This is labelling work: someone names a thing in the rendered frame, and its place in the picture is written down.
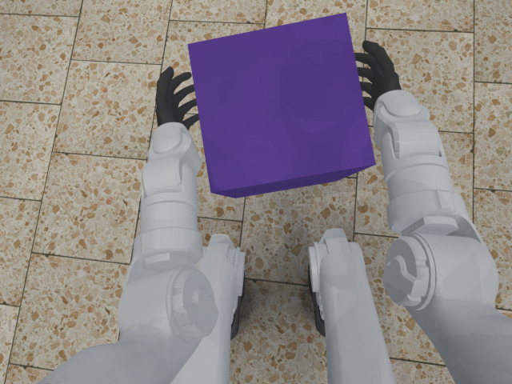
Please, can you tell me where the left robot foot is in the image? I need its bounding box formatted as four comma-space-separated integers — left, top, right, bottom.
230, 271, 245, 340

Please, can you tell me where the right robot upper arm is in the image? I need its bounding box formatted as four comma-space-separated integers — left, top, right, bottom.
382, 233, 512, 384

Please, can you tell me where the left robot upper arm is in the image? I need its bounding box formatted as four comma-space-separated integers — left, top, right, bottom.
36, 266, 218, 384

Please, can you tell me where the carton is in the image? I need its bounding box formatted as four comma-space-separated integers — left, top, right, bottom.
187, 13, 376, 198

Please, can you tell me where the robot left hand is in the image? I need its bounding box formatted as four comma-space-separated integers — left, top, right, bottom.
155, 66, 199, 130

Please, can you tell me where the robot right hand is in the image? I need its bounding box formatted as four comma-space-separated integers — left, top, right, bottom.
354, 40, 402, 113

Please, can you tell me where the robot left thigh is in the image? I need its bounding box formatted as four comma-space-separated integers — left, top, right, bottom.
171, 242, 245, 384

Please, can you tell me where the robot left forearm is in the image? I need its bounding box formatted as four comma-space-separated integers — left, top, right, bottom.
122, 122, 203, 292

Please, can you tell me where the robot right forearm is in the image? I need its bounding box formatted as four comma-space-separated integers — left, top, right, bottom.
373, 90, 499, 297

